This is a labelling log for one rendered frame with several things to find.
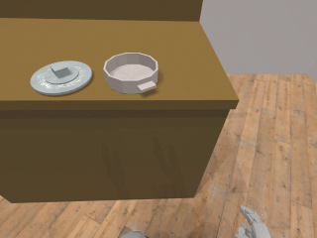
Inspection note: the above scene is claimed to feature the pot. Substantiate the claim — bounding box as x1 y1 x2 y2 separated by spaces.
103 53 159 94

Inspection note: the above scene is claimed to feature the table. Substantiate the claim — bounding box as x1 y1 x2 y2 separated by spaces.
0 0 240 203

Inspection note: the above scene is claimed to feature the robot right hand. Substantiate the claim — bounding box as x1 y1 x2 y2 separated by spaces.
235 205 271 238

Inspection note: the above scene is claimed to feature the knob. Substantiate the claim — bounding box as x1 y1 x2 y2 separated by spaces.
51 62 69 76

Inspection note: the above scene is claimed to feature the lid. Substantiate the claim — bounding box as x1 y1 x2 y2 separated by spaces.
30 60 92 95

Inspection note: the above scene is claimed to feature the left robot shin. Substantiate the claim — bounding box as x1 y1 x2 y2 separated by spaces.
132 230 145 237

